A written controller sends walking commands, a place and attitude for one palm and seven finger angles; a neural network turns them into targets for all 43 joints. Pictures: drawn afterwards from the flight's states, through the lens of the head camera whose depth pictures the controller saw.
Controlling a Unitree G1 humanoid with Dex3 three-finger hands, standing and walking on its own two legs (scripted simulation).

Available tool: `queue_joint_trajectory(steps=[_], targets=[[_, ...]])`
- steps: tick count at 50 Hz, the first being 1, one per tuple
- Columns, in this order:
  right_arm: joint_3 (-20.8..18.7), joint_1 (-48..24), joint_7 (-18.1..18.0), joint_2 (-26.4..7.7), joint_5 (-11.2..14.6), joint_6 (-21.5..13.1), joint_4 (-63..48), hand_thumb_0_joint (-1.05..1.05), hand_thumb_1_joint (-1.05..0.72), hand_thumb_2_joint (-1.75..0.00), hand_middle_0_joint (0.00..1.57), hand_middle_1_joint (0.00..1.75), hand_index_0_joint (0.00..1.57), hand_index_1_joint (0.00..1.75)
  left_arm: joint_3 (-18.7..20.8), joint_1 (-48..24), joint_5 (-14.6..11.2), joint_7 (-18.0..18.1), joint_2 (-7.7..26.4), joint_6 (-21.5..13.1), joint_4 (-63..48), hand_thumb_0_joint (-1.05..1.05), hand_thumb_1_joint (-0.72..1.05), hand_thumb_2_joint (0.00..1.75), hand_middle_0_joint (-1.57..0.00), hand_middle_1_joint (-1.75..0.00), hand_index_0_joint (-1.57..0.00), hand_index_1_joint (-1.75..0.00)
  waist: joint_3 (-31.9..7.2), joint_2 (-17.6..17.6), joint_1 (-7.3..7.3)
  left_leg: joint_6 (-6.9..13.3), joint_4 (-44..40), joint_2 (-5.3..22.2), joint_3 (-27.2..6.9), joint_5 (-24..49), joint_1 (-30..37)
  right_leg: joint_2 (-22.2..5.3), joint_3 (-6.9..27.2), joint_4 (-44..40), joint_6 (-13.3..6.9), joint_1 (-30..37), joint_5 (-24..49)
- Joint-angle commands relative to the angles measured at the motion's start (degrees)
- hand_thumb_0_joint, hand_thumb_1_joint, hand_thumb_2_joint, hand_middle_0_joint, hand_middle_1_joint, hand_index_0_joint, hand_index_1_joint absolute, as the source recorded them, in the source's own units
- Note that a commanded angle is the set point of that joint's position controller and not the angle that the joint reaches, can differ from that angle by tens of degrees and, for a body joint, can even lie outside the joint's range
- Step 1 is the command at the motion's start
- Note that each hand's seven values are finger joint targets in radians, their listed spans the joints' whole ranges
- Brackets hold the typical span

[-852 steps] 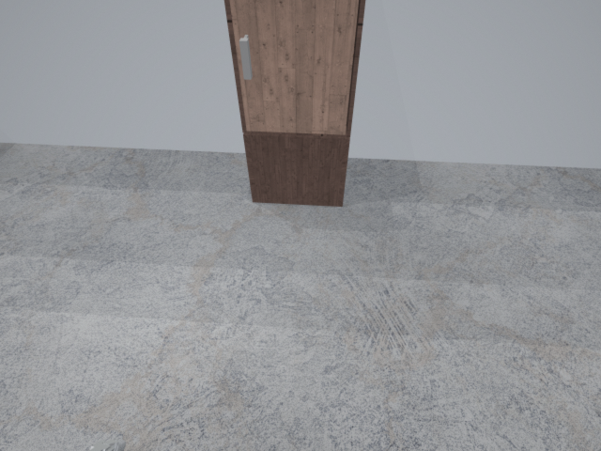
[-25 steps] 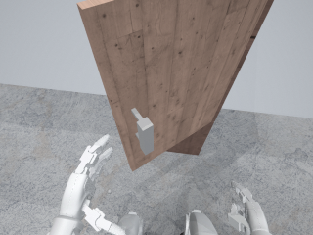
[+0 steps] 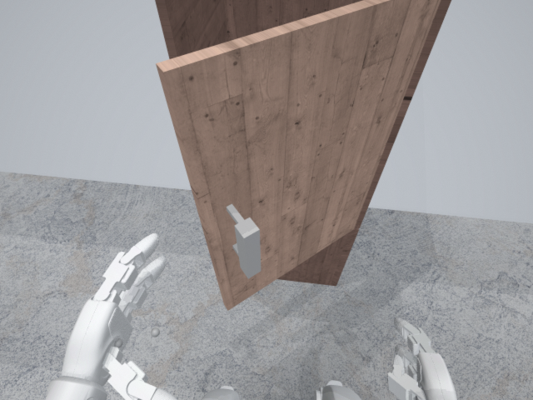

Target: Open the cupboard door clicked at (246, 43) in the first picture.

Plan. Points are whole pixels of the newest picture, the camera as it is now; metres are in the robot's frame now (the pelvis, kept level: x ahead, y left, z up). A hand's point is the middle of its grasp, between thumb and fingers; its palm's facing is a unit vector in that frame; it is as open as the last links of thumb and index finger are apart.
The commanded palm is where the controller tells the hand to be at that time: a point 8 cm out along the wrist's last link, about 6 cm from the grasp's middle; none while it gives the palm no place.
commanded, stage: draw the hand back to the body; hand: left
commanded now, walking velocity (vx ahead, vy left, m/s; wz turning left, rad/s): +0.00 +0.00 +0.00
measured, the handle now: (241, 240) +0.35 +0.07 +0.04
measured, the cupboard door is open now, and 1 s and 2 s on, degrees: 41 41 41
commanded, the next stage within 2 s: step back with the hand held close in 1.24 s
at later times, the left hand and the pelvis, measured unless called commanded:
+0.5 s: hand (58, 300) +0.20 +0.23 +0.15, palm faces +0.30 -0.88 -0.38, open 13.4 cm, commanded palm +0.16 +0.27 +0.19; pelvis +0.02 +0.01 +0.06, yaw +0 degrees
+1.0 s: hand out of the picture +0.22 +0.27 +0.24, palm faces +0.47 -0.79 -0.39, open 7.9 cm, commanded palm +0.17 +0.30 +0.25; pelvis +0.03 +0.00 +0.08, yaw -1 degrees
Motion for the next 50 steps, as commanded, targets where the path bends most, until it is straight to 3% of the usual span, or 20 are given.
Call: queue_joint_trajectory(steps=[1,2,8,9,10,11,12,13,15,18,25,28,30,33,36,43,46,50], targets=[[-3.04,-4.15,-1.31,-6.82,0.2,-4.61,-9.38,0.0,-0.9,-0.9,0.2,0.3,0.2,0.3,6.26,-1.08,-2.68,-1.44,6.56,-3.59,-12.47,0.0,-0.5,0.3,-0.15,-0.3,-0.15,-0.3,-6.33,-2.33,-0.4,0.42,-13.26,-2.6,-0.4,9.85,1.81,2.54,2.18,-12.56,-0.81,14.4,2.13],[-2.78,-4.3,-1.33,-6.78,0.3,-4.96,-9.29,0.0,-0.9,-0.9,0.2,0.3,0.2,0.3,6.3,-1.51,-3.11,-1.8,6.5,-3.43,-12.8,0.0,-0.5,0.3,-0.15,-0.3,-0.15,-0.3,-5.18,-0.79,-0.4,0.37,-13.87,-2.59,-0.41,10.04,2.38,2.58,2.06,-12.97,-0.87,14.58,2.44],[-2.75,-5.1,-1.43,-6.85,0.83,-6.63,-7.51,0.0,-0.9,-0.9,0.2,0.3,0.2,0.3,10.6,-1.57,-5.26,-3.69,9.15,-1.86,-13.38,0.0,-0.32,0.37,-0.16,-0.3,-0.16,-0.3,-5.18,-0.33,0.26,0.34,-16.28,-2.16,-0.76,14.64,6.23,2.94,1.64,-14.75,-0.97,19.32,8.18],[-3.09,-4.42,-3.2,-6.24,-0.18,-5.37,-7.9,0.0,-0.9,-0.9,0.2,0.3,0.2,0.3,12.11,0.16,4.03,5.72,16.77,1.99,-17.97,0.0,-0.29,0.39,-0.16,-0.3,-0.16,-0.3,-7.66,1.67,3.83,0.51,-20.35,-1.3,0.74,15.98,8.01,1.29,4.03,-16.64,-1.62,22.95,9.1],[-2.44,-4.09,-3.48,-4.98,-0.41,-5.02,-7.96,0.0,-0.9,-0.9,0.2,0.3,0.2,0.3,9.29,4.12,5.13,9.94,10.86,4.76,-18.4,0.0,-0.26,0.4,-0.16,-0.3,-0.16,-0.3,-4.74,3.12,2.28,0.14,-21.86,-1.63,0.63,16.4,8.89,1.26,2.88,-17.74,-1.45,22.82,9.45],[-2.15,-3.87,-3.44,-4.78,-0.62,-4.67,-6.95,0.0,-0.9,-0.9,0.2,0.3,0.2,0.3,6.64,5.01,6.71,12.39,8.36,6.8,-17.72,0.0,-0.22,0.42,-0.16,-0.3,-0.16,-0.3,-1.74,4.05,1.85,0.09,-22.64,-1.3,0.65,17.12,9.47,1.17,2.11,-18.31,-1.32,23.04,9.87],[-2.21,-3.99,-3.54,-5.04,-0.59,-4.32,-6.41,0.0,-0.9,-0.9,0.2,0.3,0.2,0.3,7.48,4.36,7.55,14.26,9.55,7.93,-18.49,0.0,-0.18,0.43,-0.16,-0.3,-0.16,-0.3,-1.36,2.53,1.73,0.19,-23.02,-1.01,0.52,18.1,10.61,1.29,1.75,-19.14,-1.23,23.54,10.58],[-2.18,-4.81,-3.77,-4.98,-0.67,-4.24,-5.64,0.0,-0.9,-0.9,0.2,0.3,0.2,0.3,8.73,4.46,8.32,15.72,10.59,8.75,-17.6,0.0,-0.15,0.45,-0.16,-0.3,-0.16,-0.3,-1.43,-1.32,1.9,0.54,-23.59,-0.84,0.35,19.47,11.88,1.55,1.66,-20.41,-1.16,24.79,11.68],[-1.87,-5.11,-4.0,-5.52,-1.02,-4.46,-4.99,0.0,-0.9,-0.9,0.2,0.3,0.2,0.3,7.99,2.04,9.09,17.18,10.58,9.28,-19.25,0.0,-0.08,0.48,-0.16,-0.3,-0.16,-0.3,-1.12,-0.09,1.29,0.62,-25.34,-0.79,0.55,20.54,15.04,1.28,1.62,-21.9,-0.89,26.61,13.21],[-1.51,-6.28,-4.38,-5.94,-1.23,-5.34,-3.41,0.0,-0.9,-0.9,0.2,0.3,0.2,0.3,9.63,-0.96,9.98,18.81,12.29,9.55,-18.71,0.0,0.02,0.52,-0.17,-0.3,-0.17,-0.3,0.69,0.01,1.63,0.64,-28.66,-0.66,0.17,20.68,18.45,1.28,1.41,-24.68,-0.96,28.95,12.91],[-0.91,-8.14,-3.95,-5.72,-1.6,-7.13,0.03,0.0,-0.9,-0.9,0.2,0.3,0.2,0.3,12.25,-4.36,10.07,19.42,12.46,8.81,-16.77,0.0,0.27,0.63,-0.18,-0.3,-0.18,-0.3,4.48,0.37,2.46,0.32,-35.56,-0.47,-0.02,22.46,24.37,1.36,1.0,-29.81,-0.9,34.87,13.88],[-1.09,-9.3,-3.72,-5.88,-1.78,-7.51,1.43,0.0,-0.9,-0.9,0.2,0.3,0.2,0.3,14.9,-5.11,9.93,19.26,13.74,8.35,-15.87,0.0,0.37,0.68,-0.18,-0.3,-0.18,-0.3,4.81,-1.16,3.12,0.25,-37.67,-0.23,0.19,25.4,26.55,1.49,0.91,-31.75,-0.93,38.0,16.74],[-1.02,-9.79,-3.31,-5.62,-1.98,-7.78,2.01,0.0,-0.9,-0.9,0.2,0.3,0.2,0.3,15.83,-5.58,9.72,19.05,13.73,7.97,-16.89,0.0,0.44,0.7,-0.18,-0.3,-0.18,-0.3,4.93,0.79,3.28,0.07,-38.86,-0.21,0.42,27.99,27.92,1.45,1.09,-32.53,-0.94,39.76,18.73],[-1.41,-10.43,-3.01,-5.76,-2.1,-7.78,3.09,0.0,-0.9,-0.9,0.2,0.3,0.2,0.3,18.53,-5.88,9.6,18.93,15.19,7.48,-16.36,0.0,0.55,0.75,-0.19,-0.3,-0.19,-0.3,4.47,0.18,3.72,-0.01,-40.18,-0.04,0.97,30.38,29.6,1.61,1.16,-34.14,-0.98,42.16,21.0],[-1.55,-10.76,-2.54,-5.63,-2.16,-7.74,3.65,0.0,-0.9,-0.9,0.2,0.3,0.2,0.3,19.74,-8.15,9.35,18.63,15.5,6.95,-17.73,0.0,0.65,0.8,-0.19,-0.3,-0.19,-0.3,5.15,1.77,3.57,-0.15,-41.34,0.09,1.27,31.97,31.35,1.75,1.4,-35.32,-0.83,42.63,22.15],[-2.19,-12.13,-2.44,-5.84,-2.2,-7.12,5.15,0.0,-0.9,-0.9,0.2,0.3,0.2,0.3,24.71,-11.73,8.67,18.66,18.04,6.02,-16.38,0.0,0.9,0.9,-0.2,-0.3,-0.2,-0.3,6.51,0.63,3.97,0.26,-42.88,-0.09,2.03,30.68,33.23,2.04,1.98,-38.18,-0.82,43.87,22.67],[-2.51,-11.92,-1.95,-5.89,-2.12,-6.73,5.32,0.0,-0.9,-0.9,0.2,0.3,0.2,0.3,21.43,-10.25,8.67,17.97,14.42,5.98,-14.63,0.0,0.9,0.9,-0.2,-0.3,-0.2,-0.3,7.36,1.29,3.55,0.38,-43.51,0.01,2.37,30.32,33.86,1.98,2.03,-38.64,-0.57,43.25,21.96],[-2.88,-12.26,-1.83,-6.07,-2.37,-6.53,5.24,0.0,-0.9,-0.9,0.2,0.3,0.2,0.3,22.4,-9.95,8.8,18.03,15.8,5.64,-15.73,0.0,0.9,0.9,-0.2,-0.3,-0.2,-0.3,5.05,0.5,3.95,0.55,-43.87,-0.12,2.27,31.17,34.43,1.96,2.2,-38.62,-0.58,45.08,23.14]])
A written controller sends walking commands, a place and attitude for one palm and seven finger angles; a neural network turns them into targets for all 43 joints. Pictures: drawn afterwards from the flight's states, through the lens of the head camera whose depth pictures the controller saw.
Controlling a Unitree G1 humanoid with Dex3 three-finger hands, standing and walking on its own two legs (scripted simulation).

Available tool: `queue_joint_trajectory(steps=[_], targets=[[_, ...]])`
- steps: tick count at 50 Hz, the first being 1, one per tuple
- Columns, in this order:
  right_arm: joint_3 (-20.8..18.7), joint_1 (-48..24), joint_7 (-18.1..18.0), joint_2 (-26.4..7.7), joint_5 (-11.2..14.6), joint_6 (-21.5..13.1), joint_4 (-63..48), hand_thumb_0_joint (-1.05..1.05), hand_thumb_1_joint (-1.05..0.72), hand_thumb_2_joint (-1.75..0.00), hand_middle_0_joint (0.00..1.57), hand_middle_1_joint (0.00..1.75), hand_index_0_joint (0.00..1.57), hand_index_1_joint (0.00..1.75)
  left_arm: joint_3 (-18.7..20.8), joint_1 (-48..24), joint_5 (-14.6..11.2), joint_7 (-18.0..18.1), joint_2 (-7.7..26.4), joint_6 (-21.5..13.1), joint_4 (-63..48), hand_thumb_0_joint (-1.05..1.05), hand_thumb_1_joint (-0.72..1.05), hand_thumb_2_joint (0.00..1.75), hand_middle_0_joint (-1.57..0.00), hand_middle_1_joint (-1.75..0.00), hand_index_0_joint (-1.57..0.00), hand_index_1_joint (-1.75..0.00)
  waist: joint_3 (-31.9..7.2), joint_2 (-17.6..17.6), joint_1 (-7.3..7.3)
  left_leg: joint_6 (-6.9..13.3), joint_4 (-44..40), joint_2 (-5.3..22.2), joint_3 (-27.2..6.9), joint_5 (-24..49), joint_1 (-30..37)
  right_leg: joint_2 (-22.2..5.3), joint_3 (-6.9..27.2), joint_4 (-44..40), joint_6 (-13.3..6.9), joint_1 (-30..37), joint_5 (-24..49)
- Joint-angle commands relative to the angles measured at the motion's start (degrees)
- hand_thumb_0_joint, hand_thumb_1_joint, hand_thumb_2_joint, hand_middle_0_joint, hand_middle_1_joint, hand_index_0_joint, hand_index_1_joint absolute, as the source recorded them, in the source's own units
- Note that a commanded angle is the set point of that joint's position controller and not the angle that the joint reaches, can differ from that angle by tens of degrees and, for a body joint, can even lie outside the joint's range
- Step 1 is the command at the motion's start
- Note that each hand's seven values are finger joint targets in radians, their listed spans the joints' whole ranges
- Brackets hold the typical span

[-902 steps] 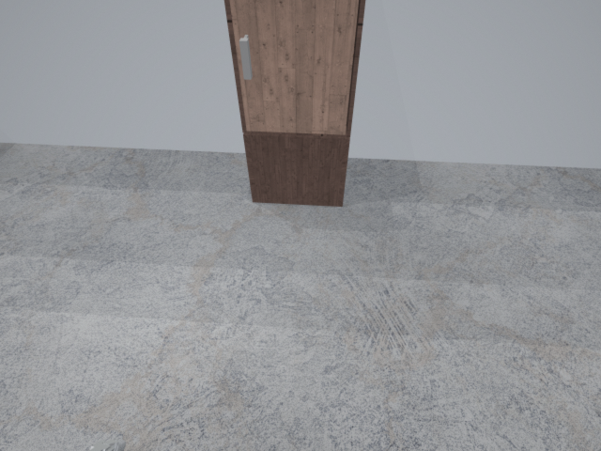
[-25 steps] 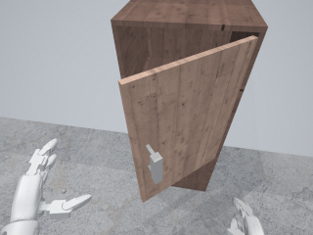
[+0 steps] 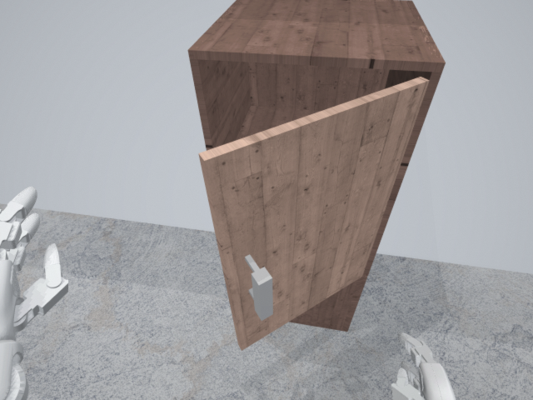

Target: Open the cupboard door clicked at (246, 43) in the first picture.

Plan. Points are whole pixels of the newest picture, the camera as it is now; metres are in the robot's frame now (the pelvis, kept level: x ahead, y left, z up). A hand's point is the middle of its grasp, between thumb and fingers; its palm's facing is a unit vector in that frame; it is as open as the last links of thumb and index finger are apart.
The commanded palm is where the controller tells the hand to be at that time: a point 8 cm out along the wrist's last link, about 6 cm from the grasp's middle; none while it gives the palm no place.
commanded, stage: draw the hand back to the body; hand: left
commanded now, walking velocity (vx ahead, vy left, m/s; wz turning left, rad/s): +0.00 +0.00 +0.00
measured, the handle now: (257, 286) +0.32 +0.07 -0.04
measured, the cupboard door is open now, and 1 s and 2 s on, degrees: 41 41 41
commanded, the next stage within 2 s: step back with the hand held close in 0.24 s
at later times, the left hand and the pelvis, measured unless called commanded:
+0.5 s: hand (59, 287) +0.18 +0.26 +0.16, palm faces +0.46 -0.77 -0.44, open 7.4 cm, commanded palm +0.12 +0.29 +0.17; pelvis -0.02 -0.01 +0.00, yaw +0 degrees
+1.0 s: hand (16, 346) +0.12 +0.27 +0.15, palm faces +0.44 -0.76 -0.48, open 7.4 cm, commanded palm +0.06 +0.31 +0.17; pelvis -0.08 +0.01 -0.01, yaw +0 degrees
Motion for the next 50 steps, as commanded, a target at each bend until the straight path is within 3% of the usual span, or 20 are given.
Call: queue_joint_trajectory(steps=[1,3,7,13,17,18,19,20,22,23,24,27,31,32,33,34,38,42,47,50], targets=[[-2.38,-6.96,-0.61,-5.43,-0.31,-3.17,-9.11,0.0,-0.9,-0.9,0.2,0.3,0.2,0.3,5.23,-3.09,0.0,0.65,10.08,-3.8,-11.63,0.0,0.9,0.9,-0.2,-0.3,-0.2,-0.3,-4.72,-1.14,-0.28,0.39,-5.43,0.0,-0.39,16.47,-5.35,0.63,0.49,-2.68,-1.21,6.85,9.63],[-2.38,-7.44,-0.75,-5.54,-0.34,-3.29,-8.95,0.0,-0.9,-0.9,0.2,0.3,0.2,0.3,6.3,-4.09,0.33,0.83,11.65,-3.96,-12.74,0.0,0.9,0.9,-0.2,-0.3,-0.2,-0.3,-4.48,0.67,-0.15,0.29,-5.45,-0.16,-0.26,16.19,-5.31,0.65,0.67,-3.06,-1.37,7.07,9.59],[-2.29,-7.56,-0.89,-5.0,-0.31,-3.67,-8.71,0.0,-0.9,-0.9,0.2,0.3,0.2,0.3,6.15,-4.19,0.19,1.0,11.17,-4.17,-12.9,0.0,0.9,0.9,-0.2,-0.3,-0.2,-0.3,-3.93,1.16,-0.3,0.35,-5.73,-0.31,-0.12,15.04,-4.99,0.63,0.84,-3.67,-1.26,6.51,8.7],[-2.44,-7.89,-1.04,-5.25,-0.19,-3.97,-8.21,0.0,-0.9,-0.9,0.2,0.3,0.2,0.3,5.42,-4.87,0.27,0.89,10.57,-4.19,-11.08,0.0,0.9,0.9,-0.2,-0.3,-0.2,-0.3,-1.68,0.57,-0.49,0.47,-6.33,-0.23,-0.12,11.78,-4.77,0.86,1.02,-5.29,-1.18,4.97,5.19],[-2.5,-7.89,-0.95,-4.99,-0.24,-4.19,-8.08,0.0,-0.9,-0.9,0.2,0.3,0.2,0.3,5.08,-4.86,0.22,0.87,10.11,-4.59,-11.35,0.0,0.9,0.9,-0.2,-0.3,-0.2,-0.3,-2.54,-0.44,-0.48,0.63,-6.66,-0.3,-0.13,10.74,-4.52,0.84,1.09,-5.43,-1.02,5.23,3.94],[-2.49,-8.22,-1.22,-5.35,-0.21,-4.34,-7.63,0.0,-0.9,-0.9,0.2,0.3,0.2,0.3,7.33,-9.27,0.27,1.29,13.17,-4.83,-12.4,0.0,0.9,0.9,-0.2,-0.3,-0.2,-0.3,-2.88,0.55,-0.51,0.66,-6.56,-0.46,-0.06,10.52,-4.09,0.78,1.38,-5.89,-1.14,5.32,4.04],[-2.37,-6.66,-1.17,-6.47,0.11,-2.74,-9.72,0.0,-0.9,-0.9,0.2,0.3,0.2,0.3,12.55,-12.35,0.47,1.53,17.4,-6.74,-13.35,0.0,0.9,0.9,-0.2,-0.3,-0.2,-0.3,2.05,-3.33,-3.47,1.4,-4.69,0.57,-1.19,6.7,-9.22,-1.54,5.99,-8.69,-0.65,-0.68,5.2],[-2.58,-6.62,-1.07,-6.01,-0.25,-1.62,-8.81,0.0,-0.9,-0.9,0.2,0.3,0.2,0.3,10.25,-6.31,0.63,0.94,13.92,-6.82,-8.57,0.0,0.9,0.9,-0.2,-0.3,-0.2,-0.3,0.61,-5.68,-3.51,1.55,-3.46,0.15,-1.59,6.57,-8.59,-2.59,5.93,-9.34,-0.86,-1.03,4.81],[-2.9,-6.86,-0.71,-6.38,-0.52,-0.33,-9.52,0.0,-0.9,-0.9,0.2,0.3,0.2,0.3,8.24,-1.72,0.72,0.46,11.83,-7.25,-9.13,0.0,0.9,0.9,-0.2,-0.3,-0.2,-0.3,-2.11,-5.49,-3.69,1.31,-2.35,0.04,-1.0,8.77,-8.39,-3.41,5.69,-8.88,-1.05,-0.81,6.72],[-3.0,-7.43,-0.9,-6.86,-0.56,-0.01,-9.84,0.0,-0.9,-0.9,0.2,0.3,0.2,0.3,8.25,-1.43,0.81,0.59,12.09,-7.78,-11.05,0.0,0.9,0.9,-0.2,-0.3,-0.2,-0.3,-3.26,-0.29,-3.63,1.21,-2.81,0.25,-0.95,11.37,-8.19,-3.46,5.04,-7.31,-1.26,-0.1,10.5],[-2.97,-6.95,-0.89,-6.6,-0.59,0.34,-10.09,0.0,-0.9,-0.9,0.2,0.3,0.2,0.3,8.21,0.54,0.71,0.79,11.88,-8.02,-11.44,0.0,0.9,0.9,-0.2,-0.3,-0.2,-0.3,-5.76,0.54,-3.7,1.02,-3.27,0.75,-1.19,13.81,-8.05,-3.25,4.12,-5.3,-1.1,1.6,13.17],[-3.61,-6.74,-0.95,-6.82,-0.37,1.54,-11.21,0.0,-0.9,-0.9,0.2,0.3,0.2,0.3,9.21,3.26,0.52,1.21,12.81,-7.9,-13.29,0.0,0.9,0.9,-0.2,-0.3,-0.2,-0.3,-9.4,-1.84,-3.72,0.79,-2.92,1.33,-1.26,18.36,-9.18,-2.53,3.6,-2.69,-0.56,4.08,18.27],[-4.15,-6.95,-1.36,-6.47,0.07,2.61,-12.21,0.0,-0.9,-0.9,0.2,0.3,0.2,0.3,10.97,4.98,0.4,1.86,14.35,-7.9,-14.77,0.0,0.9,0.9,-0.2,-0.3,-0.2,-0.3,-10.25,-3.03,-3.7,0.78,-2.86,1.89,-1.54,18.51,-11.37,-2.31,3.54,-0.42,-0.25,4.22,19.9],[-4.22,-6.9,-1.36,-6.59,0.22,2.66,-12.48,0.0,-0.9,-0.9,0.2,0.3,0.2,0.3,10.83,4.56,0.42,1.92,14.4,-7.97,-15.46,0.0,0.9,0.9,-0.2,-0.3,-0.2,-0.3,-9.94,-2.96,-3.76,0.83,-2.73,1.94,-1.65,17.3,-12.26,-2.29,3.76,-0.28,-0.14,3.74,19.06],[-4.14,-7.39,-1.53,-6.77,0.14,2.66,-12.42,0.0,-0.9,-0.9,0.2,0.3,0.2,0.3,11.26,4.09,0.56,2.12,15.01,-8.11,-16.15,0.0,0.9,0.9,-0.2,-0.3,-0.2,-0.3,-9.26,-0.48,-3.57,0.9,-3.4,1.98,-2.42,16.61,-13.7,-2.16,3.5,0.27,-0.31,3.82,17.83],[-4.13,-7.02,-1.59,-6.56,0.13,2.66,-12.65,0.0,-0.9,-0.9,0.2,0.3,0.2,0.3,11.27,4.36,0.63,2.22,14.8,-8.22,-16.21,0.0,0.9,0.9,-0.2,-0.3,-0.2,-0.3,-8.78,-1.11,-3.6,0.95,-4.01,2.4,-2.67,15.67,-14.8,-1.7,3.34,1.05,-0.09,3.97,16.53],[-4.31,-7.05,-1.55,-7.18,0.14,2.17,-13.11,0.0,-0.9,-0.9,0.2,0.3,0.2,0.3,12.12,4.05,1.23,2.57,15.29,-8.85,-17.32,0.0,0.9,0.9,-0.2,-0.3,-0.2,-0.3,-7.17,1.38,-3.25,2.44,-6.14,3.39,-3.93,5.64,-22.8,-0.65,3.78,4.02,0.35,6.24,12.01],[-4.29,-5.82,-1.21,-7.29,0.17,1.49,-13.38,0.0,-0.9,-0.9,0.2,0.3,0.2,0.3,11.49,3.49,1.87,2.8,14.09,-9.41,-16.74,0.0,0.9,0.9,-0.2,-0.3,-0.2,-0.3,-4.42,-0.39,-3.83,3.6,-6.1,3.76,-4.35,-7.65,-31.15,-1.24,5.76,5.46,0.29,6.71,6.54],[-4.22,-4.54,-1.12,-7.49,0.12,0.53,-13.11,0.0,-0.9,-0.9,0.2,0.3,0.2,0.3,11.43,1.3,2.43,3.27,14.37,-10.29,-17.58,0.0,0.9,0.9,-0.2,-0.3,-0.2,-0.3,-2.64,-2.8,-4.48,3.42,-2.03,1.96,-4.39,-15.99,-31.78,-2.67,8.52,0.14,-0.45,-0.24,-7.59],[-4.04,-4.44,-1.34,-7.43,-0.07,-0.04,-12.87,0.0,-0.9,-0.9,0.2,0.3,0.2,0.3,11.82,1.19,2.51,3.55,14.67,-10.91,-18.43,0.0,0.9,0.9,-0.2,-0.3,-0.2,-0.3,-2.79,-0.78,-4.58,3.58,-3.58,2.76,-5.85,-17.6,-32.18,-1.77,7.44,1.16,-0.21,-1.1,-10.27]])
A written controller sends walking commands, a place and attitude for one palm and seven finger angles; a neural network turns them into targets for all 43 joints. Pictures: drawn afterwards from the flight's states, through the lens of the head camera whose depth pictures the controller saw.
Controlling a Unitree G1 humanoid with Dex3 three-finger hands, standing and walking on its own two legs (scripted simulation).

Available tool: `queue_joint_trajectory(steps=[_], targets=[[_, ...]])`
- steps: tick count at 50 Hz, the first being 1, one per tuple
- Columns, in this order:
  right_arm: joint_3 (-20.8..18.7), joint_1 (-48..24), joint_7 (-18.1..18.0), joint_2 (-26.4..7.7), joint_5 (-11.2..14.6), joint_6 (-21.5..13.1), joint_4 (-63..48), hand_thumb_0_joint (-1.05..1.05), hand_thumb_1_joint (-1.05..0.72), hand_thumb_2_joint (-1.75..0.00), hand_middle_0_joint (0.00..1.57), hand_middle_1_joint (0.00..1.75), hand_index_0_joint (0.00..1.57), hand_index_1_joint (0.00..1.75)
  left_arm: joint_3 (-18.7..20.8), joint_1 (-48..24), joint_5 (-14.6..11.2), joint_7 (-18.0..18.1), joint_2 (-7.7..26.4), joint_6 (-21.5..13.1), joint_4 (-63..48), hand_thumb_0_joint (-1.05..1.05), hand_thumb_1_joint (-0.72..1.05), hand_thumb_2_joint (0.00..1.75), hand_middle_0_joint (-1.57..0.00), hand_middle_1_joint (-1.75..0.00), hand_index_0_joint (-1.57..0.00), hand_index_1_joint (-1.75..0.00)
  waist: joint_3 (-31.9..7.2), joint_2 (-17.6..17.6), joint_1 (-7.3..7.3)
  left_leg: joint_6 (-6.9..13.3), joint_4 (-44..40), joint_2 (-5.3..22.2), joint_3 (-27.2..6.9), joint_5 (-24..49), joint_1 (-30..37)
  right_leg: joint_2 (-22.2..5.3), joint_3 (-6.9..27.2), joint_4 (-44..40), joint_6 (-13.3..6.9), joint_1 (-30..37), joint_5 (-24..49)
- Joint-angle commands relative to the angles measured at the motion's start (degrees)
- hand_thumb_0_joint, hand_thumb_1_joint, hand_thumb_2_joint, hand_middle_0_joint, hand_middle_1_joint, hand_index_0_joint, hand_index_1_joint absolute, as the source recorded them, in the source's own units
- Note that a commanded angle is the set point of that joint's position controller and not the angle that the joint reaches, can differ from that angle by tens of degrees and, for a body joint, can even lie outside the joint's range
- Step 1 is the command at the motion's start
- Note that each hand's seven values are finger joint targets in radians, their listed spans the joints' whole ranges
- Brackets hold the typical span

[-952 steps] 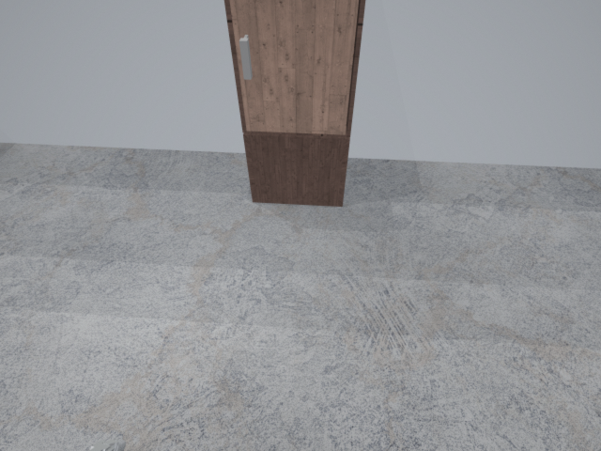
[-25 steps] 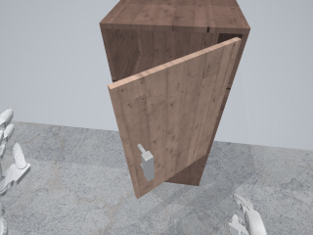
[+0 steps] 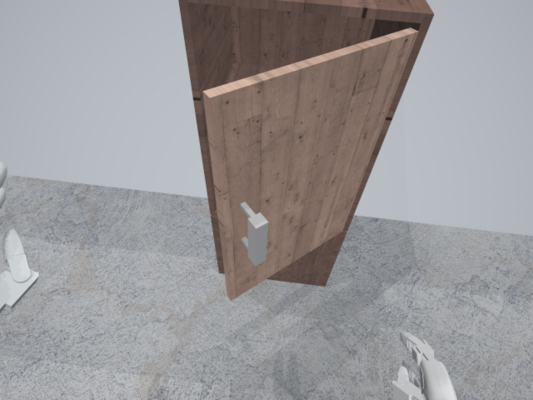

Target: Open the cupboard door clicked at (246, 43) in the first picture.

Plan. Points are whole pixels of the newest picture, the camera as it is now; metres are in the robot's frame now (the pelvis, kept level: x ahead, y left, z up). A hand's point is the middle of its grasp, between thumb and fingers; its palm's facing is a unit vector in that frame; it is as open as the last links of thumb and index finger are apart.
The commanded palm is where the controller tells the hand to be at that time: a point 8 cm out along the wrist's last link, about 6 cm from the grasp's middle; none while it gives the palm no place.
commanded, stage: step back with the hand held close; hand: left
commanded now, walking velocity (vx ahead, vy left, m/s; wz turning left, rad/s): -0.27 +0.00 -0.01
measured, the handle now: (251, 233) +0.41 +0.06 -0.03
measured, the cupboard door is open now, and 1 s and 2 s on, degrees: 41 41 41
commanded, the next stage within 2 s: stop stepping back and stand still in 0.98 s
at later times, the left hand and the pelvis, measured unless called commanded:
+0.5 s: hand out of the picture +0.15 +0.27 +0.17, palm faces +0.48 -0.72 -0.51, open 7.4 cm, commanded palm +0.06 +0.31 +0.19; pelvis -0.05 +0.00 -0.01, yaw +6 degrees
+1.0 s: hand out of the picture +0.07 +0.25 +0.18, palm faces +0.36 -0.79 -0.49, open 7.4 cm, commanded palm +0.00 +0.28 +0.19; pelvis -0.14 -0.01 +0.02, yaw -1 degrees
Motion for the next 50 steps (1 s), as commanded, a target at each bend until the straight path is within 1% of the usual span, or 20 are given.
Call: queue_joint_trajectory(steps=[1,9,15,17,23,26,28,29,30,31,33,35,37,38,39,40,41,43,45,50], targets=[[-3.26,-5.02,-1.12,-8.16,-0.33,-4.14,-8.88,0.0,-0.9,-0.9,0.2,0.3,0.2,0.3,7.91,-3.15,-0.13,1.79,11.34,-4.53,-12.27,0.0,0.9,0.9,-0.2,-0.3,-0.2,-0.3,-4.74,3.78,-0.88,2.27,-14.6,3.95,-6.72,-21.16,-17.04,-0.55,6.29,-2.63,-0.51,14.8,-15.33],[-3.79,-5.22,-0.85,-8.22,-0.38,-5.75,-8.77,0.0,-0.9,-0.9,0.2,0.3,0.2,0.3,9.73,-2.52,0.8,1.48,11.25,-6.04,-12.89,0.0,0.9,0.9,-0.2,-0.3,-0.2,-0.3,-5.36,7.06,-0.58,4.3,-16.18,5.81,-9.07,-25.96,-27.97,2.77,8.14,7.95,-0.28,24.36,-2.25],[-3.99,-4.45,-0.33,-7.59,-0.53,-5.52,-7.1,0.0,-0.9,-0.9,0.2,0.3,0.2,0.3,8.49,-5.52,-0.25,1.11,11.44,-5.56,-12.11,0.0,0.9,0.9,-0.2,-0.3,-0.2,-0.3,-4.63,-2.99,-1.35,1.09,-5.82,0.78,-5.0,-19.67,-15.36,-2.39,14.49,-3.61,-2.45,7.5,-11.67],[-4.01,-4.38,-0.05,-7.61,-0.35,-5.0,-6.88,0.0,-0.9,-0.9,0.2,0.3,0.2,0.3,8.09,-5.71,-0.67,1.17,11.69,-5.66,-13.31,0.0,0.9,0.9,-0.2,-0.3,-0.2,-0.3,-5.54,-1.53,-1.78,0.75,-5.36,0.33,-4.64,-18.8,-11.07,-2.54,13.47,-5.56,-2.28,3.28,-15.49],[-4.98,-7.23,-0.7,-7.99,-0.35,-5.89,-8.27,0.0,-0.9,-0.9,0.2,0.3,0.2,0.3,13.37,-1.59,0.41,1.26,13.66,-6.91,-16.25,0.0,0.9,0.9,-0.2,-0.3,-0.2,-0.3,-11.47,13.76,0.0,6.65,-21.46,13.14,-15.06,-22.49,-29.58,7.15,4.7,23.85,1.06,26.43,1.24],[-5.4,-6.32,0.24,-7.68,-0.91,-7.2,-7.79,0.0,-0.9,-0.9,0.2,0.3,0.2,0.3,12.06,-0.48,-0.03,0.3,10.97,-7.11,-14.47,0.0,0.9,0.9,-0.2,-0.3,-0.2,-0.3,-5.65,11.04,-0.22,7.83,-20.33,16.27,-14.76,-22.51,-29.02,8.1,5.81,23.7,0.39,21.13,-12.62],[-5.23,-6.06,0.34,-7.2,-1.9,-7.94,-6.06,0.0,-0.9,-0.9,0.2,0.3,0.2,0.3,10.63,-1.61,-0.46,0.17,10.55,-7.64,-13.64,0.0,0.9,0.9,-0.2,-0.3,-0.2,-0.3,-4.34,6.91,-0.73,5.2,-11.93,12.86,-11.5,-8.4,-17.01,5.24,10.05,9.36,-1.53,12.14,-8.78],[-4.88,-5.6,0.76,-6.56,-1.55,-8.03,-4.92,0.0,-0.9,-0.9,0.2,0.3,0.2,0.3,8.34,-2.62,-1.22,-0.13,9.77,-7.86,-13.08,0.0,0.9,0.9,-0.2,-0.3,-0.2,-0.3,-5.79,2.26,-1.2,1.99,-5.76,8.54,-8.3,-2.54,-7.85,1.49,15.5,-0.01,-3.54,5.33,-0.04],[-4.59,-5.32,0.97,-5.85,-1.19,-7.69,-4.15,0.0,-0.9,-0.9,0.2,0.3,0.2,0.3,7.33,-4.17,-1.24,0.11,11.49,-7.93,-12.56,0.0,0.9,0.9,-0.2,-0.3,-0.2,-0.3,-9.06,-2.1,-2.2,-1.76,1.46,3.24,-2.08,3.09,-0.69,-6.22,24.79,-5.77,-5.67,1.04,14.0],[-4.8,-5.18,1.1,-5.02,-0.63,-7.23,-3.83,0.0,-0.9,-0.9,0.2,0.3,0.2,0.3,6.11,-6.03,-0.98,0.56,12.24,-7.27,-12.74,0.0,0.9,0.9,-0.2,-0.3,-0.2,-0.3,-13.26,-6.62,-2.25,-3.78,8.42,-0.88,0.84,0.76,2.11,-11.49,28.17,-9.31,-6.11,2.27,24.21],[-5.15,-7.96,0.61,-4.62,-0.7,-5.98,-3.95,0.0,-0.9,-0.9,0.2,0.3,0.2,0.3,8.37,-5.18,-0.47,1.21,15.74,-5.73,-12.63,0.0,0.9,0.9,-0.2,-0.3,-0.2,-0.3,-12.86,-8.86,-0.74,-3.5,20.08,-2.1,-2.28,-9.25,-0.94,-15.32,28.91,-11.28,-9.93,1.22,23.09],[-3.5,-8.24,0.42,-3.16,-1.07,-4.64,-4.71,0.0,-0.9,-0.9,0.2,0.3,0.2,0.3,8.47,-2.62,-0.46,1.02,14.32,-4.76,-12.64,0.0,0.9,0.9,-0.2,-0.3,-0.2,-0.3,-9.88,-9.02,-1.05,-3.3,10.73,-0.3,-2.52,-10.12,-1.58,-11.99,21.63,-6.94,-9.35,4.17,29.97],[-2.83,-8.71,-0.64,-4.18,-0.64,-3.44,-4.32,0.0,-0.9,-0.9,0.2,0.3,0.2,0.3,8.48,-1.77,-1.24,0.78,13.79,-4.44,-13.48,0.0,0.9,0.9,-0.2,-0.3,-0.2,-0.3,-9.76,-0.82,-1.95,-3.55,-9.78,-1.36,0.06,3.18,3.39,-4.27,13.83,-0.44,-4.62,6.86,32.51],[-3.77,-10.0,-1.26,-5.89,-0.28,-3.46,-4.61,0.0,-0.9,-0.9,0.2,0.3,0.2,0.3,9.14,-2.5,-1.03,0.79,15.03,-4.99,-16.26,0.0,0.9,0.9,-0.2,-0.3,-0.2,-0.3,-11.16,9.38,-1.28,-1.83,-16.56,5.47,-5.28,23.76,5.35,0.78,9.7,5.23,-1.2,8.15,23.19],[-4.57,-8.34,-0.93,-5.99,-0.61,-3.79,-5.25,0.0,-0.9,-0.9,0.2,0.3,0.2,0.3,10.49,-1.1,-0.86,0.51,15.34,-5.19,-17.39,0.0,0.9,0.9,-0.2,-0.3,-0.2,-0.3,-16.77,15.7,0.19,1.05,-16.65,13.98,-9.88,40.62,8.02,4.76,6.36,13.26,0.59,8.83,-0.04],[-5.36,-5.97,0.06,-5.76,-0.31,-4.8,-5.63,0.0,-0.9,-0.9,0.2,0.3,0.2,0.3,10.54,1.1,-1.89,-0.07,15.23,-5.47,-16.79,0.0,0.9,0.9,-0.2,-0.3,-0.2,-0.3,-19.66,11.55,0.43,3.53,-16.07,17.15,-9.89,43.36,11.98,6.58,6.79,19.07,0.06,6.16,-16.01],[-5.58,-6.69,0.17,-6.16,-1.11,-5.69,-6.62,0.0,-0.9,-0.9,0.2,0.3,0.2,0.3,10.87,2.31,-2.84,-0.33,14.47,-5.22,-16.25,0.0,0.9,0.9,-0.2,-0.3,-0.2,-0.3,-17.81,14.39,0.18,5.81,-16.15,19.84,-13.32,45.69,9.17,7.1,6.08,26.57,0.25,2.99,-22.51],[-5.09,-5.34,1.01,-5.62,-1.21,-6.89,-4.81,0.0,-0.9,-0.9,0.2,0.3,0.2,0.3,8.94,2.44,-3.16,-0.21,12.64,-5.19,-18.87,0.0,0.9,0.9,-0.2,-0.3,-0.2,-0.3,-17.21,11.43,-0.33,5.65,-12.73,19.9,-10.02,53.01,15.95,5.18,6.67,26.99,-0.15,-2.17,-22.28],[-4.98,-5.45,1.89,-6.13,-0.74,-7.06,-4.31,0.0,-0.9,-0.9,0.2,0.3,0.2,0.3,6.27,3.01,-2.5,-0.23,10.16,-3.51,-17.52,0.0,0.9,0.9,-0.2,-0.3,-0.2,-0.3,-15.15,9.69,-0.81,5.18,-13.92,18.34,-7.04,50.86,18.61,5.09,4.03,25.49,0.4,-3.68,-19.28],[-4.11,-7.47,1.36,-6.14,-1.47,-6.81,-4.26,0.0,-0.9,-0.9,0.2,0.3,0.2,0.3,5.97,0.82,-3.09,0.27,10.83,-0.85,-15.96,0.0,0.9,0.9,-0.2,-0.3,-0.2,-0.3,-12.3,11.94,-1.0,6.12,-20.4,18.06,-7.32,28.25,12.61,4.67,2.33,20.84,0.83,1.19,-21.79]])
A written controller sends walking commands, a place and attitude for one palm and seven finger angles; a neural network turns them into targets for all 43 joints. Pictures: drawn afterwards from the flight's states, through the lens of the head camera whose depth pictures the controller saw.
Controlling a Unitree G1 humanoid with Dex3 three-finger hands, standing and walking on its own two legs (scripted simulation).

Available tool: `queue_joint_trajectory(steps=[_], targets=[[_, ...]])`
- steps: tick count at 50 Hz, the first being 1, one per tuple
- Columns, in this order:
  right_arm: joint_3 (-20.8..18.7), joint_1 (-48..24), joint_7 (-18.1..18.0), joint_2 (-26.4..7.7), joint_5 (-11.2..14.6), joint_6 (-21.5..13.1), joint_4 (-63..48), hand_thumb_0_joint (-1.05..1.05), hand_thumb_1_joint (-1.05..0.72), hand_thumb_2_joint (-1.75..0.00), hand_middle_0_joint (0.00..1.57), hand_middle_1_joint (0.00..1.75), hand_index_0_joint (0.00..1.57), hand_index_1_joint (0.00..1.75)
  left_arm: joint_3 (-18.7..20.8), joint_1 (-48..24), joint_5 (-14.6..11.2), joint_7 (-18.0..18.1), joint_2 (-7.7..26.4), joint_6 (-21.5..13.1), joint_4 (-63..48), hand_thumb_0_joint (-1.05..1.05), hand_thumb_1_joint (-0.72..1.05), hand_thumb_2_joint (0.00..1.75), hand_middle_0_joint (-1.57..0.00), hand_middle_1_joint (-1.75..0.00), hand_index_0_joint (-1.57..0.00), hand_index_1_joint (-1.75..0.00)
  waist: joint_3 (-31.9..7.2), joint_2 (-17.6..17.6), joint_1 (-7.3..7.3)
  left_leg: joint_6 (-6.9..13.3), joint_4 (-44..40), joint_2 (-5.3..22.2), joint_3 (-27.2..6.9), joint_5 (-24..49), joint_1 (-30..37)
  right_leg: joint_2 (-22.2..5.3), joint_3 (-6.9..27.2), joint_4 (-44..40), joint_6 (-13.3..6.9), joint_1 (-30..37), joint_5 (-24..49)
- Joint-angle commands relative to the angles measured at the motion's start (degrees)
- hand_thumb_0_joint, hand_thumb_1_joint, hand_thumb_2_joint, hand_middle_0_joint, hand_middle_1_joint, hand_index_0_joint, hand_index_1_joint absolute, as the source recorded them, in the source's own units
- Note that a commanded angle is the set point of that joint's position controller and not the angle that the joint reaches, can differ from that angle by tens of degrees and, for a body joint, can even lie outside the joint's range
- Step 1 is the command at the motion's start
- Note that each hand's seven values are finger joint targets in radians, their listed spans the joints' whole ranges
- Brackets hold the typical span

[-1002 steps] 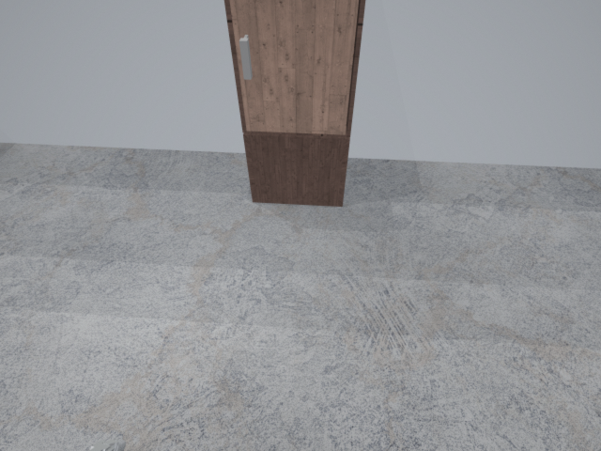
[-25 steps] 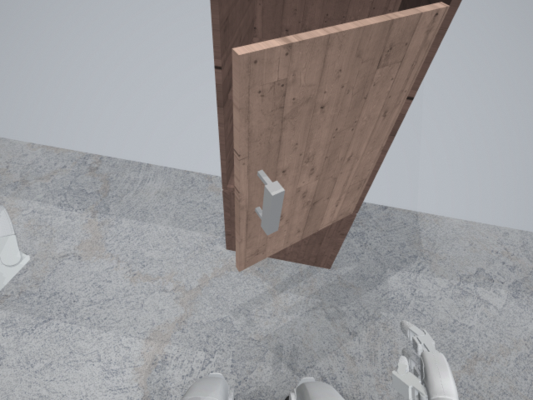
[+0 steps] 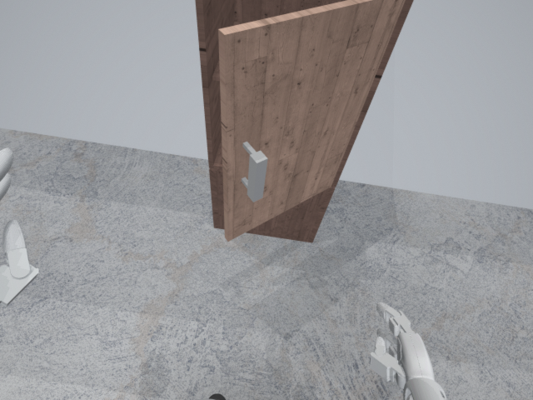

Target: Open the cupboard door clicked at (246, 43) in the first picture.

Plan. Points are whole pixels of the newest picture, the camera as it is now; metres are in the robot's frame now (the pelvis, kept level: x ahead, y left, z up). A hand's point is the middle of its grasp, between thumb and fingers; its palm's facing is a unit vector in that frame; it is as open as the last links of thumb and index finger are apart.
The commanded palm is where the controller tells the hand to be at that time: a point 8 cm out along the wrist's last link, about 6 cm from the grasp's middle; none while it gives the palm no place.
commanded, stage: stop stepping back and stand still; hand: left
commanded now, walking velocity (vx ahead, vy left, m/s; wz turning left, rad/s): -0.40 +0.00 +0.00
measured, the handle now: (251, 171) +0.55 +0.08 -0.05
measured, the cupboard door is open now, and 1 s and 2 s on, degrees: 41 41 41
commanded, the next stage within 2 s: let the arm hang, fingers relaxed in 0.80 s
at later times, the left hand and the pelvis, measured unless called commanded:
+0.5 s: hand out of the picture +0.09 +0.20 +0.15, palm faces +0.44 -0.80 -0.42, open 7.4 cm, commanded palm +0.03 +0.24 +0.17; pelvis -0.11 -0.06 -0.01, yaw +0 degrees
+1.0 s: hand out of the picture +0.09 +0.23 +0.03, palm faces +0.28 -0.87 -0.41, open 7.4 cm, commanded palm none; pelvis -0.14 -0.03 -0.01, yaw +2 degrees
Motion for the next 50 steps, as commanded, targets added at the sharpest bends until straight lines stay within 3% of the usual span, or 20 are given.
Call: queue_joint_trajectory(steps=[1,6,7,9,11,12,15,19,24,27,31,35,37,39,41,44,45,46,48,50], targets=[[-3.67,-1.86,-1.39,-10.33,-0.16,-2.61,-6.53,0.0,-0.9,-0.9,0.2,0.3,0.2,0.3,5.28,-1.96,-1.01,1.61,7.85,-1.74,-10.23,0.0,0.9,0.9,-0.2,-0.3,-0.2,-0.3,-13.2,13.87,-1.98,6.27,-9.09,14.14,-10.27,14.09,11.19,-1.18,-0.79,-3.16,-0.04,2.59,-2.27],[-3.26,-2.4,-1.29,-10.43,0.41,-1.94,-8.33,0.0,-0.9,-0.9,0.2,0.3,0.2,0.3,8.23,3.17,-2.28,1.86,10.15,-2.46,-11.24,0.0,0.9,0.9,-0.2,-0.3,-0.2,-0.3,-13.48,14.88,-1.0,1.79,-9.07,7.2,-4.63,-13.17,3.16,-1.81,-4.91,-27.68,-2.18,15.46,4.14],[-3.08,-1.94,-1.07,-9.92,0.6,-1.29,-8.75,0.0,-0.9,-0.9,0.2,0.3,0.2,0.3,9.19,4.82,-2.14,1.77,11.57,-2.99,-11.93,0.0,0.9,0.9,-0.2,-0.3,-0.2,-0.3,-12.07,8.53,-1.47,-0.84,-1.61,2.21,-1.26,-15.96,3.21,-5.21,-1.74,-37.47,-3.43,13.51,7.49],[-1.93,-1.96,-1.01,-8.92,-0.09,0.0,-8.85,0.0,-0.9,-0.9,0.2,0.3,0.2,0.3,13.19,3.45,-1.7,2.57,17.38,-4.46,-13.01,0.0,0.9,0.9,-0.2,-0.3,-0.2,-0.3,-9.91,-8.04,-0.68,-3.33,27.02,-3.61,-2.72,-16.9,-4.42,-25.58,20.36,-43.58,-11.44,3.14,15.81],[-1.88,1.3,-1.6,-8.18,1.87,-0.83,-7.2,0.0,-0.9,-0.9,0.2,0.3,0.2,0.3,9.68,2.36,-1.23,3.01,12.37,-3.77,-7.78,0.0,0.9,0.9,-0.2,-0.3,-0.2,-0.3,-12.28,-10.25,-2.67,-3.15,35.27,-3.35,-5.7,-14.89,-13.83,-21.19,12.31,-31.02,-8.09,14.85,49.76],[-1.76,1.08,-2.08,-8.08,1.72,-0.74,-6.89,0.0,-0.9,-0.9,0.2,0.3,0.2,0.3,9.47,1.93,-0.81,3.38,11.36,-3.55,-6.24,0.0,0.9,0.9,-0.2,-0.3,-0.2,-0.3,-11.77,-7.94,-3.03,-3.24,33.43,-2.41,-4.6,-13.1,-13.38,-20.35,9.64,-29.37,-8.19,15.71,52.61],[-1.5,0.43,-3.27,-9.04,1.2,-0.46,-5.96,0.0,-0.9,-0.9,0.2,0.3,0.2,0.3,6.91,-1.12,-0.12,3.55,9.0,-3.7,0.98,0.0,0.9,0.9,-0.2,-0.3,-0.2,-0.3,-7.76,-1.99,-2.68,-1.61,20.58,-2.6,-1.5,-10.87,-5.42,-18.34,7.55,-31.4,-7.62,10.38,35.26],[-2.65,1.77,-3.45,-10.77,0.83,-1.86,-4.92,0.0,-0.9,-0.9,0.2,0.3,0.2,0.3,4.01,-6.0,0.34,3.34,8.29,-4.64,2.71,0.0,0.9,0.9,-0.2,-0.3,-0.2,-0.3,-3.83,-5.48,-2.41,0.73,7.76,-3.08,-0.36,-12.55,0.68,-18.39,11.88,-34.81,-7.05,8.01,9.34],[-3.65,2.43,-2.89,-12.22,1.31,-2.53,-6.53,0.0,-0.9,-0.9,0.2,0.3,0.2,0.3,5.5,-4.04,0.65,2.81,9.76,-6.83,-2.31,0.0,0.9,0.9,-0.2,-0.3,-0.2,-0.3,-5.8,2.04,-2.41,2.11,1.62,-0.38,-4.15,-0.92,4.51,-13.12,9.99,-27.53,-3.45,14.06,23.9],[-2.55,3.23,-2.73,-11.28,0.66,-2.54,-6.46,0.0,-0.9,-0.9,0.2,0.3,0.2,0.3,6.88,-2.76,0.99,2.99,10.26,-7.39,-4.47,0.0,0.9,0.9,-0.2,-0.3,-0.2,-0.3,-7.11,9.13,-2.71,2.94,-0.14,1.99,-7.89,4.26,5.4,-7.96,2.83,-20.67,-3.28,12.02,21.26],[-2.71,2.59,-3.33,-11.37,0.81,-2.98,-6.1,0.0,-0.9,-0.9,0.2,0.3,0.2,0.3,6.68,-3.22,0.47,2.94,8.66,-6.88,-1.02,0.0,0.9,0.9,-0.2,-0.3,-0.2,-0.3,-4.16,5.56,-2.88,3.6,-1.29,4.14,-11.29,-11.64,-0.11,-5.9,3.04,-22.73,-3.41,9.9,8.85],[-2.63,2.95,-3.42,-10.3,0.68,-2.7,-5.85,0.0,-0.9,-0.9,0.2,0.3,0.2,0.3,5.68,-4.04,0.35,2.49,7.53,-6.64,1.93,0.0,0.9,0.9,-0.2,-0.3,-0.2,-0.3,-1.88,-1.01,-3.26,1.67,6.65,-0.56,-5.93,-19.47,-2.71,-11.08,13.58,-31.88,-6.87,6.14,-3.11],[-2.42,3.21,-3.06,-9.77,0.85,-2.48,-5.4,0.0,-0.9,-0.9,0.2,0.3,0.2,0.3,4.48,-6.48,0.43,2.34,7.19,-6.4,1.95,0.0,0.9,0.9,-0.2,-0.3,-0.2,-0.3,-2.24,-5.66,-3.22,0.46,13.52,-2.39,-3.03,-14.99,-2.28,-16.04,18.7,-35.71,-9.45,6.26,-3.84],[-2.12,2.8,-2.98,-9.61,0.9,-2.47,-5.28,0.0,-0.9,-0.9,0.2,0.3,0.2,0.3,3.42,-8.99,0.52,2.39,7.02,-6.07,1.38,0.0,0.9,0.9,-0.2,-0.3,-0.2,-0.3,-1.99,-3.33,-3.32,0.27,11.41,-2.2,-3.32,-12.6,0.94,-16.64,16.8,-34.35,-9.78,5.27,1.82],[-1.95,2.29,-3.33,-9.95,0.8,-2.66,-5.5,0.0,-0.9,-0.9,0.2,0.3,0.2,0.3,3.37,-10.24,0.55,2.27,7.29,-6.02,-0.29,0.0,0.9,0.9,-0.2,-0.3,-0.2,-0.3,-3.4,1.81,-3.13,0.86,3.36,-1.07,-5.28,-9.21,7.25,-11.64,9.22,-28.62,-6.47,4.3,6.8],[-1.31,1.96,-3.83,-9.81,0.43,-3.5,-5.76,0.0,-0.9,-0.9,0.2,0.3,0.2,0.3,3.78,-11.65,1.14,2.3,7.95,-6.29,-3.96,0.0,0.9,0.9,-0.2,-0.3,-0.2,-0.3,-4.9,12.68,-2.71,3.37,-6.33,8.54,-19.66,-0.56,11.2,-4.3,-1.32,-14.95,-1.64,2.05,9.73],[-5.25,4.09,1.32,-18.47,0.22,-3.42,8.28,0.0,-0.9,-0.9,0.2,0.3,0.2,0.3,-18.69,-12.82,5.03,-5.1,-7.94,4.18,40.77,0.0,0.9,0.9,-0.2,-0.3,-0.2,-0.3,0.19,13.53,-7.29,6.65,1.24,8.9,-21.1,22.47,8.23,-4.81,-2.65,-2.26,-1.38,-8.82,3.64],[-4.74,8.71,1.17,-14.4,-0.02,1.48,7.49,0.0,-0.9,-0.9,0.2,0.3,0.2,0.3,-18.17,-10.97,4.44,-5.79,-9.95,9.82,41.95,0.0,0.9,0.9,-0.2,-0.3,-0.2,-0.3,-4.57,11.18,-6.09,7.69,0.56,10.42,-20.84,39.61,11.4,-4.39,1.34,4.05,-1.39,-9.51,-4.86],[-3.88,9.98,0.28,-12.9,-1.67,2.92,5.44,0.0,-0.9,-0.9,0.2,0.3,0.2,0.3,-20.59,-12.77,4.21,-5.82,-11.8,10.99,45.47,0.0,0.9,0.9,-0.2,-0.3,-0.2,-0.3,-9.82,-1.52,-5.01,11.33,3.71,12.47,-22.3,46.77,18.29,-4.36,3.73,9.53,-0.78,-11.56,-7.23],[-3.49,9.12,0.29,-13.07,-1.71,4.2,6.27,0.0,-0.9,-0.9,0.2,0.3,0.2,0.3,-20.9,-15.34,4.09,-6.05,-10.6,10.92,52.29,0.0,0.9,0.9,-0.2,-0.3,-0.2,-0.3,-10.31,-3.59,-3.54,12.39,2.38,12.21,-20.08,37.62,17.17,-5.3,3.96,10.21,0.15,-9.91,-5.8]])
